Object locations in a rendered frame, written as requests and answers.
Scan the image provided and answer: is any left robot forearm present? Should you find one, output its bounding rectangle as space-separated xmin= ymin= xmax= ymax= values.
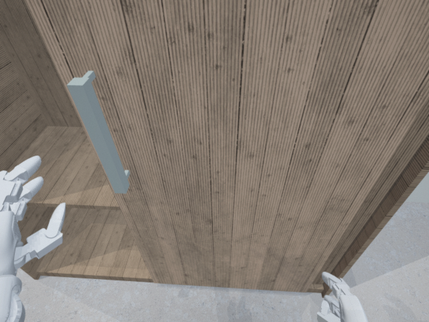
xmin=0 ymin=274 xmax=25 ymax=322

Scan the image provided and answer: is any right robot hand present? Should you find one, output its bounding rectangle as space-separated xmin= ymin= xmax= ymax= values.
xmin=317 ymin=272 xmax=368 ymax=322

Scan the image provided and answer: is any wardrobe door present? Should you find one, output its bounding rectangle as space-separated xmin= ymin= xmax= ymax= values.
xmin=25 ymin=0 xmax=429 ymax=292
xmin=312 ymin=98 xmax=429 ymax=284

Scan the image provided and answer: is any handle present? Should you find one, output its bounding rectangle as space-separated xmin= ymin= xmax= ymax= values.
xmin=67 ymin=71 xmax=130 ymax=194

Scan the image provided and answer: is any left robot hand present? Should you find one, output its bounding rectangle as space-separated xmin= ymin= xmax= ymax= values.
xmin=0 ymin=156 xmax=66 ymax=276

